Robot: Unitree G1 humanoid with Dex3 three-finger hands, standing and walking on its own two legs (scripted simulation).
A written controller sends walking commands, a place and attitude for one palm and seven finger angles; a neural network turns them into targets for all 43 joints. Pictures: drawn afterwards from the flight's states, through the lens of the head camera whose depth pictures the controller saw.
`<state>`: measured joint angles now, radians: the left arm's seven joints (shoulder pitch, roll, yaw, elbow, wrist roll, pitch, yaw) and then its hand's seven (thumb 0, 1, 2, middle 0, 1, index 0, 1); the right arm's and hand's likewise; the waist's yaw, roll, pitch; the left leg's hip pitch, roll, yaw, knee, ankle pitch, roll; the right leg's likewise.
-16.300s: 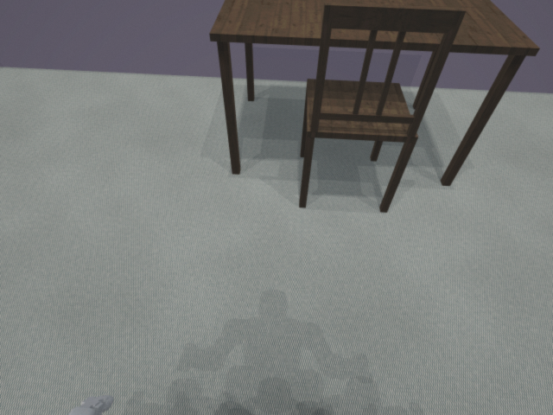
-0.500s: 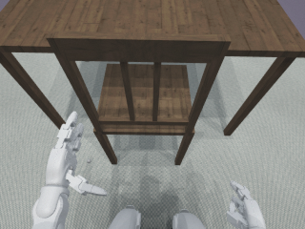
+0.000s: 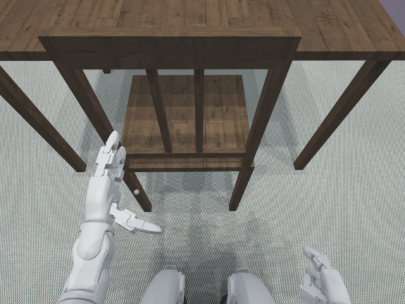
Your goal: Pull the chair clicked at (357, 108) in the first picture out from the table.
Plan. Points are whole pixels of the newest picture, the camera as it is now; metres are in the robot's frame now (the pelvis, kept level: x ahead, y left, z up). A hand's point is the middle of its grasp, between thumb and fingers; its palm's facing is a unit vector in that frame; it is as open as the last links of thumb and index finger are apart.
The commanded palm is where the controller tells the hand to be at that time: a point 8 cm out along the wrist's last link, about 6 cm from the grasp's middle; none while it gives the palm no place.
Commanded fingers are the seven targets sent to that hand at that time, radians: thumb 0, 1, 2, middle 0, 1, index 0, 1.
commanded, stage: aim the fingers beside a spindle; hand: left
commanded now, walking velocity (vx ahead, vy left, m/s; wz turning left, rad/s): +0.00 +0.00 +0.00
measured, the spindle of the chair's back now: (161, 117) +0.50 +0.11 +0.01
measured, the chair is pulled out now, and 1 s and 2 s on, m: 0.00 0.00 0.00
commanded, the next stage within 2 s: push the fingers through the gap in 1.16 s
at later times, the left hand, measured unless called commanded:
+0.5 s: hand (163, 178) +0.35 +0.09 +0.01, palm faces +0.00 -1.00 +0.00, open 16.9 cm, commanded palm +0.33 +0.15 +0.01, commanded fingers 0.00 -0.50 0.30 -0.06 -0.08 -0.06 -0.08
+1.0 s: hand (168, 177) +0.36 +0.09 +0.00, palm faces +0.02 -1.00 -0.02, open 16.9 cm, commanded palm +0.33 +0.14 +0.00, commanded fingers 0.00 -0.50 0.30 -0.06 -0.08 -0.06 -0.08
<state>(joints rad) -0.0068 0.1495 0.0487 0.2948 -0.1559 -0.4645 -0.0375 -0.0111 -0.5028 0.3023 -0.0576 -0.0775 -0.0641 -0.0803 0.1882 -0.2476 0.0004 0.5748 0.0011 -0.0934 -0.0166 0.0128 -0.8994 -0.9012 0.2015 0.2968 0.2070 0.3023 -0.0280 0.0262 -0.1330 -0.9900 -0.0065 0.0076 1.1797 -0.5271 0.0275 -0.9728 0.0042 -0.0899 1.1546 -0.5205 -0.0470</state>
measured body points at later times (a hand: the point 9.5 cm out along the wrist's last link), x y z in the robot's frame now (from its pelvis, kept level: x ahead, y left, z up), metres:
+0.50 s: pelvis +0.00 +0.00 -0.01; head +0.12 +0.00 +0.42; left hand +0.35 +0.15 +0.01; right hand +0.15 -0.25 -0.13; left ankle +0.02 +0.10 -0.64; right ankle +0.02 -0.09 -0.64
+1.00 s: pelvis -0.01 +0.00 -0.02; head +0.11 -0.01 +0.42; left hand +0.35 +0.14 +0.01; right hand +0.13 -0.25 -0.14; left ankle +0.02 +0.10 -0.64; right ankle +0.02 -0.09 -0.64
